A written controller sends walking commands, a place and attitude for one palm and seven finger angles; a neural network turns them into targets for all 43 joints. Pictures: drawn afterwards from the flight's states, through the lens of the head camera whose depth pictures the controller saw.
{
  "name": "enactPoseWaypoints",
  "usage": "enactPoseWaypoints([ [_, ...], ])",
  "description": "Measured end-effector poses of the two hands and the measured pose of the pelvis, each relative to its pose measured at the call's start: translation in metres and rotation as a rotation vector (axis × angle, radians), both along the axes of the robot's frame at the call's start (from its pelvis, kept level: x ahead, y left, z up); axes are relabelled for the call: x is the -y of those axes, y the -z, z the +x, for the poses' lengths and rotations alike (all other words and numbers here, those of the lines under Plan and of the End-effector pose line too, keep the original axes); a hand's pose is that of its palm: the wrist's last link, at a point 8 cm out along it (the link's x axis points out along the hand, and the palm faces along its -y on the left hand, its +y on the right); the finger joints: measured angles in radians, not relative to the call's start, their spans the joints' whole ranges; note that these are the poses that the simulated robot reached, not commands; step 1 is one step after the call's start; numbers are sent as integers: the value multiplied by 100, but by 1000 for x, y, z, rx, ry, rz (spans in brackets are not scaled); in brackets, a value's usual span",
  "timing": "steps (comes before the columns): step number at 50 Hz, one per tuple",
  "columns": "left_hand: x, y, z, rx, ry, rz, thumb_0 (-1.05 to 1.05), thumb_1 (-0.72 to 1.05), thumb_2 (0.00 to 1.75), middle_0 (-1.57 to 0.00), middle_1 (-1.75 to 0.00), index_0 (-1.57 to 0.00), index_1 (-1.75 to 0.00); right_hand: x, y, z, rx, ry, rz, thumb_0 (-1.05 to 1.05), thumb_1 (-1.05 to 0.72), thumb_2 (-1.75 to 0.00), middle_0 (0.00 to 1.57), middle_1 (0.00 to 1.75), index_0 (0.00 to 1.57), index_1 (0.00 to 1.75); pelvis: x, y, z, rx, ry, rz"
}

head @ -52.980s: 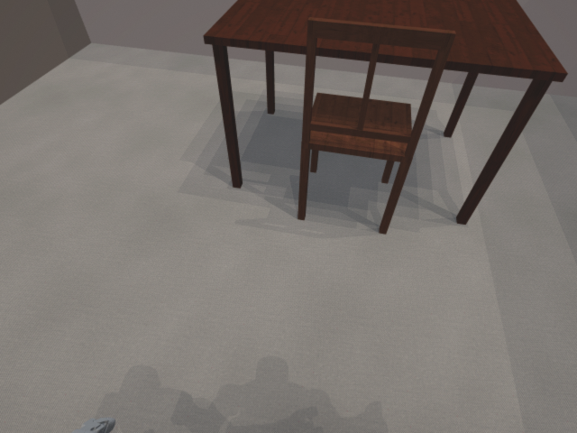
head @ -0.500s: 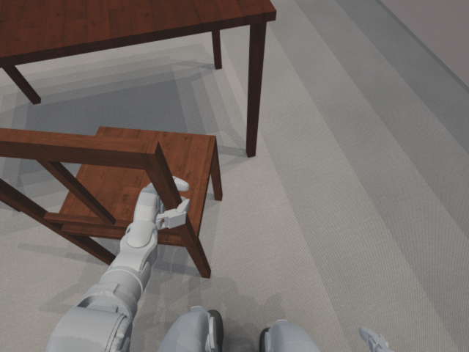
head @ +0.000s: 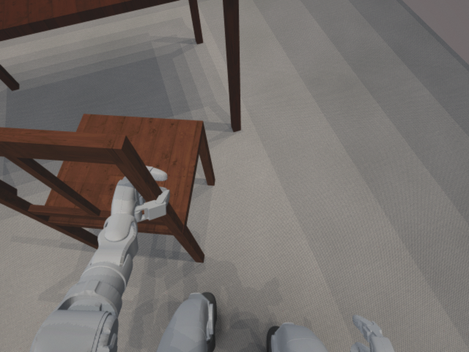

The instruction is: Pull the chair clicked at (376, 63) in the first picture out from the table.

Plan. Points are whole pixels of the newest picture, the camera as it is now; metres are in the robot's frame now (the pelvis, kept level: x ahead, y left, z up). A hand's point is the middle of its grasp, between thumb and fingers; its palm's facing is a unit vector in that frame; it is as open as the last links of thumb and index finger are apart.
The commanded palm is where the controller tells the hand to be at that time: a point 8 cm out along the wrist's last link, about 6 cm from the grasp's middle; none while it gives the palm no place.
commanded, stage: step backward, pulling the chair out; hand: left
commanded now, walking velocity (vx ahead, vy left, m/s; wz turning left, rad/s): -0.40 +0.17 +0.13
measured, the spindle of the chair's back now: (62, 188) +0.40 +0.37 -0.08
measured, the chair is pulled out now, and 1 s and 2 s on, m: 0.37 0.56 0.60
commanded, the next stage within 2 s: stop walking, hand still on the chair in 0.76 s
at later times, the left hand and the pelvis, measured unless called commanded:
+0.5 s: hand (170, 249) +0.27 +0.13 -0.06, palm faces +0.01 -0.99 -0.17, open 6.2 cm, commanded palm +0.27 +0.18 -0.06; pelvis -0.08 -0.01 +0.00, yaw +2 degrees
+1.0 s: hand (167, 317) +0.17 +0.12 -0.06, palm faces -0.04 -0.99 -0.14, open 6.2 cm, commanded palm +0.15 +0.17 -0.04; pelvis -0.17 +0.01 +0.00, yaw +2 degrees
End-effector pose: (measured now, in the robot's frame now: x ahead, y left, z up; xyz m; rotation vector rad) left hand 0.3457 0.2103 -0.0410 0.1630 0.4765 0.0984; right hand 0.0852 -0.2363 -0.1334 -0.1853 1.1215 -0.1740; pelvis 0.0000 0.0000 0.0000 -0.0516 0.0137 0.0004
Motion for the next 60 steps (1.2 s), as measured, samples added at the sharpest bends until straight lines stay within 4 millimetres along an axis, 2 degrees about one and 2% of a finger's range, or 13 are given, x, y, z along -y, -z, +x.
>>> enactPoseWaypoints([
  [6, 15, -2, -19, -29, -3, -14, 11, 55, 79, -35, -113, -50, -145, 30, -11, -17, -38, 13, -96, 1, -90, -90, 21, 30, 21, 30, -1, -7, -8, -32, -7, 53],
  [10, 21, -2, -24, -43, 35, -15, 10, 56, 75, -32, -117, -50, -145, 41, -20, -20, -24, 23, -156, 1, -90, -90, 20, 30, 21, 29, -8, -5, -21, -42, -35, 49],
  [15, 23, -2, -39, -44, 70, -15, 10, 57, 73, -30, -120, -50, -145, 33, -29, -27, 25, -3, -142, 1, -91, -90, 20, 30, 20, 29, -6, -6, -43, -40, -20, 61],
  [23, 29, -2, -80, -37, 46, -6, 12, 54, 79, -34, -117, -50, -145, 13, -8, -57, 34, 1, -4, 1, -90, -90, 20, 30, 21, 30, 12, -3, -76, -28, -21, 30],
  [31, 37, -3, -116, -53, 63, -27, 14, 55, 79, -32, -119, -50, -145, 14, -6, -96, -17, -43, -74, 1, -90, -90, 21, 30, 21, 30, -2, -2, -107, -48, -86, 41],
  [34, 35, -3, -129, -57, 87, -29, 14, 56, 78, -30, -121, -50, -145, 14, -11, -109, -26, -38, -97, 1, -90, -90, 21, 30, 21, 30, -6, -3, -124, -41, -72, 66],
  [41, 34, -3, -159, -56, 79, -33, 15, 55, 81, -32, -120, -50, -145, 5, -9, -136, 7, -27, -46, 1, -90, -90, 20, 30, 21, 29, 0, -1, -149, -27, -51, 50],
  [46, 36, -3, -177, -56, 73, -34, 15, 54, 80, -33, -118, -50, -145, 6, -10, -157, 22, 1, -38, 1, -90, -90, 21, 30, 21, 30, 0, 0, -164, -13, -57, 49],
  [53, 37, -4, -207, -64, 86, -41, 16, 55, 78, -32, -118, -50, -145, 3, -22, -172, 44, 19, -58, 1, -90, -90, 20, 30, 21, 29, -6, -6, -168, 19, -34, 52],
  [56, 39, -4, -217, -67, 85, -44, 16, 56, 78, -32, -119, -50, -145, -1, -22, -168, 50, 0, -42, 1, -90, -90, 20, 30, 21, 29, -2, -7, -164, 36, -41, 53],
  [60, 43, -4, -226, -69, 85, -41, 16, 56, 77, -32, -119, -50, -145, -3, -21, -153, 70, -25, -23, 1, -90, -90, 20, 30, 21, 30, 2, -7, -155, 48, -47, 54],
])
